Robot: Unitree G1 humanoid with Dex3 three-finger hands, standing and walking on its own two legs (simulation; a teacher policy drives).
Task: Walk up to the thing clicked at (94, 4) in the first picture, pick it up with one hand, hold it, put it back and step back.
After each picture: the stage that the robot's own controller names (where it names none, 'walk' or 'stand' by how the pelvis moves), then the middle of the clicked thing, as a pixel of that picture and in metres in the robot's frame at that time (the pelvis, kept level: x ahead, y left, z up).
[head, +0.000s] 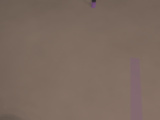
stand; (93, 3) +2.18 -0.20 -0.72
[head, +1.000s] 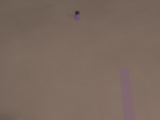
walk; (77, 15) +2.05 +0.16 -0.70
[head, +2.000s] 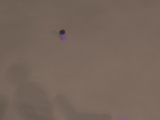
walk; (62, 35) +1.47 +0.31 -0.72
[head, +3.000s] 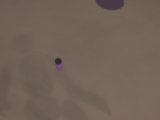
walk; (58, 64) +1.00 +0.27 -0.72
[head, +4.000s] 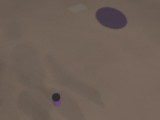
walk; (56, 99) +0.63 +0.20 -0.70
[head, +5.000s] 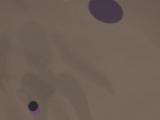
stand; (34, 108) +0.46 +0.30 -0.67
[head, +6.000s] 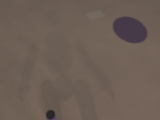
stand; (51, 117) +0.49 +0.23 -0.71
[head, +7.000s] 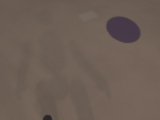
stand; out of the picture +0.46 +0.25 -0.72
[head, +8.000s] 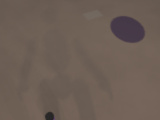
stand; (50, 118) +0.48 +0.24 -0.73
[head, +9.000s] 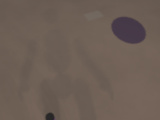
stand; (50, 119) +0.47 +0.23 -0.73
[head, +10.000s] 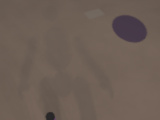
stand; (51, 118) +0.46 +0.23 -0.73
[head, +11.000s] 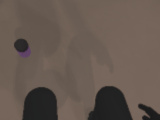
go down; (23, 48) +0.53 +0.26 -0.41
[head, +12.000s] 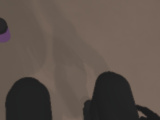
go down; (0, 30) +0.54 +0.28 -0.30
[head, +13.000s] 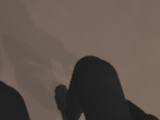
close in; out of the picture +0.52 +0.33 -0.24
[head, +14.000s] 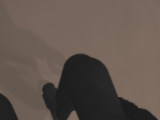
close; out of the picture +0.50 +0.35 -0.24
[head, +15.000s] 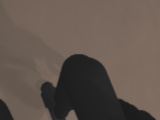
lift; out of the picture +0.48 +0.34 -0.24
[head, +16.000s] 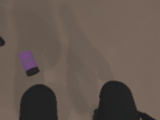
lift; (29, 63) +0.46 +0.22 -0.38
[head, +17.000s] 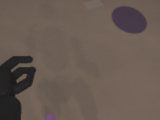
lift; out of the picture +0.40 +0.19 -0.69
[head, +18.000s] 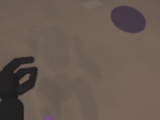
hold; out of the picture +0.39 +0.22 -0.70
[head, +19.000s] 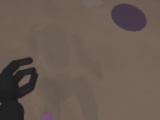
hold; out of the picture +0.39 +0.23 -0.70
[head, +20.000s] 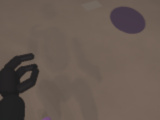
stand; out of the picture +0.39 +0.23 -0.70
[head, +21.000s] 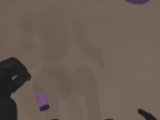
crouch; (42, 101) +0.42 +0.24 -0.61
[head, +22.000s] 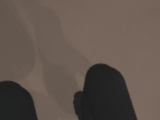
lower; out of the picture +0.44 +0.30 -0.30
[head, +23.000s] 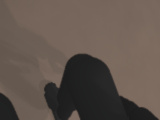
lower; out of the picture +0.39 +0.34 -0.26
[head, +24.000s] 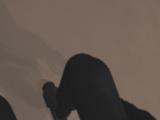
lower; out of the picture +0.39 +0.35 -0.26
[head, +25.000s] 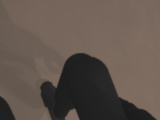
lower; out of the picture +0.39 +0.35 -0.27
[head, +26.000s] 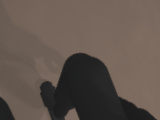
lower; out of the picture +0.39 +0.35 -0.27
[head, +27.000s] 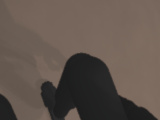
open; out of the picture +0.39 +0.36 -0.27
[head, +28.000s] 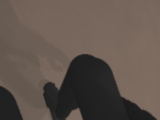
rise; out of the picture +0.39 +0.36 -0.27
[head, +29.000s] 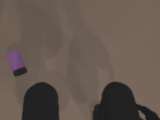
walk; (17, 63) +0.43 +0.30 -0.41
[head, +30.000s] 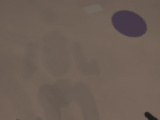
stand; out of the picture +0.36 +0.27 -0.69
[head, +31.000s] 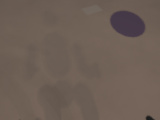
stand; out of the picture +0.37 +0.29 -0.69
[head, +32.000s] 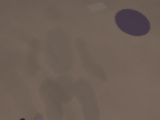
stand; out of the picture +0.37 +0.29 -0.70
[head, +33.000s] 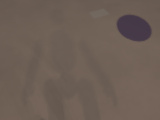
stand; out of the picture +0.38 +0.30 -0.75
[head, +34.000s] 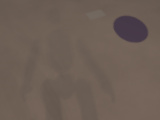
stand; out of the picture +0.35 +0.32 -0.75
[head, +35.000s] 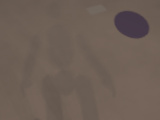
walk; out of the picture +0.35 +0.33 -0.75
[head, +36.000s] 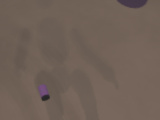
walk; (43, 92) +0.55 +0.30 -0.72
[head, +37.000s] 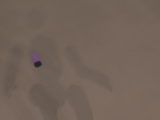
walk; (36, 60) +0.88 +0.40 -0.72
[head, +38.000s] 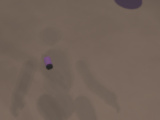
stand; (48, 63) +0.97 +0.34 -0.73
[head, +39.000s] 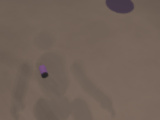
stand; (43, 71) +0.95 +0.35 -0.75
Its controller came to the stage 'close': yes
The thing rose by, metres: 0.01
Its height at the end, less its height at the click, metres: -0.02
